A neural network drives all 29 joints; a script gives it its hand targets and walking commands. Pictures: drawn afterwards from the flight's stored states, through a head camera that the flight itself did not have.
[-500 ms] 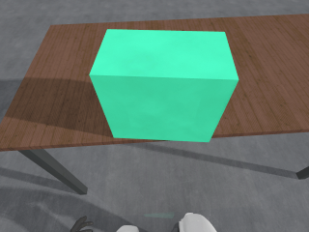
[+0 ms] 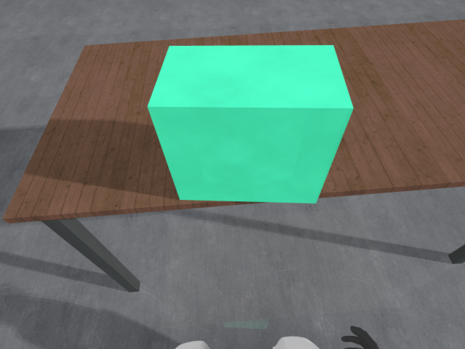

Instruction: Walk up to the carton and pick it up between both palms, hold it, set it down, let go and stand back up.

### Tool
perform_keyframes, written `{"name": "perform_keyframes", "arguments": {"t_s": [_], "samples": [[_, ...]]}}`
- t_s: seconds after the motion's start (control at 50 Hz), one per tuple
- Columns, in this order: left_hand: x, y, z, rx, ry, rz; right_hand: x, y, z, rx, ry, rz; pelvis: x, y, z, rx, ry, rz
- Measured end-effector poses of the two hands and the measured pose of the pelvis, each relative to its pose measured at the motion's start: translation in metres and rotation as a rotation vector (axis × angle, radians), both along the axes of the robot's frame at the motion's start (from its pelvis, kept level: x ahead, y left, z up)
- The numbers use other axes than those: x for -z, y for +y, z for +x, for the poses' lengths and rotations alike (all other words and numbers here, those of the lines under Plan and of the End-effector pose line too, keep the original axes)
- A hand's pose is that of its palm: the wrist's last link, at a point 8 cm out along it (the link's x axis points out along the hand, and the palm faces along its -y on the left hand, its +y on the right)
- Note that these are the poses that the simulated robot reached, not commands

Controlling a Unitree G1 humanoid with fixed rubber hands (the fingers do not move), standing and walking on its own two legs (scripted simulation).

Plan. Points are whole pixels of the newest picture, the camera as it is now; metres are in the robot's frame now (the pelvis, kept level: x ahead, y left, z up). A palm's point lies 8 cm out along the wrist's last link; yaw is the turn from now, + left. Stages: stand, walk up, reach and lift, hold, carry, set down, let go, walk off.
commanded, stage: walk up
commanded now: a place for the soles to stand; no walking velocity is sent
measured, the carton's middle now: (248, 130) +0.47 -0.02 +0.09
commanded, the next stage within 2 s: reach and lift in 1.56 s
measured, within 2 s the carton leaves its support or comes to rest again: neither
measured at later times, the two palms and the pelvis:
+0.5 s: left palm out of the picture +0.05 +0.24 -0.12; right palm out of the picture +0.01 -0.24 -0.13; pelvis +0.00 +0.01 +0.01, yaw -6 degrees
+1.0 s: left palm out of the picture +0.09 +0.24 -0.12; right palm out of the picture +0.00 -0.25 -0.14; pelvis +0.00 +0.00 +0.00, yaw -10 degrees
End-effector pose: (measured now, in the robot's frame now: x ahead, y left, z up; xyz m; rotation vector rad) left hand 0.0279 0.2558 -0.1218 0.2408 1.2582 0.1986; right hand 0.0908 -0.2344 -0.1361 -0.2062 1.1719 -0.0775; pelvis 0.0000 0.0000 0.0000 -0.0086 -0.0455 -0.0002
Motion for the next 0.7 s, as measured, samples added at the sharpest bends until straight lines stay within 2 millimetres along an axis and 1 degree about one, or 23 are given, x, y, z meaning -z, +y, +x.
{"name": "perform_keyframes", "arguments": {"t_s": [0.06,0.14,0.24,0.34,0.4,0.5,0.7], "samples": [[-0.005,-0.006,-0.008,-0.009,0.018,-0.025,0.002,0.009,-0.014,0.007,0.034,0.024,-0.005,0.004,0.001,0.005,0.003,0.004],[-0.008,-0.012,-0.005,0.013,0.020,-0.055,-0.001,0.016,-0.036,0.022,0.075,0.037,-0.012,0.008,0.001,0.025,0.013,0.014],[-0.006,-0.014,0.006,0.058,0.005,-0.073,-0.005,0.014,-0.060,0.073,0.120,0.018,-0.014,0.012,0.001,0.054,0.012,0.025],[-0.002,-0.013,0.016,0.095,0.003,-0.068,-0.006,0.005,-0.076,0.122,0.146,-0.009,-0.013,0.013,0.001,0.076,0.010,0.034],[-0.002,-0.012,0.021,0.111,0.002,-0.059,-0.006,0.000,-0.081,0.139,0.156,-0.020,-0.012,0.013,0.002,0.090,0.011,0.038],[-0.003,-0.011,0.026,0.137,0.015,-0.039,-0.003,-0.007,-0.082,0.159,0.155,-0.022,-0.011,0.012,0.004,0.110,0.016,0.042],[-0.006,-0.008,0.040,0.174,0.014,-0.010,0.002,-0.009,-0.082,0.170,0.160,-0.015,-0.009,0.011,0.005,0.145,0.030,0.041]]}}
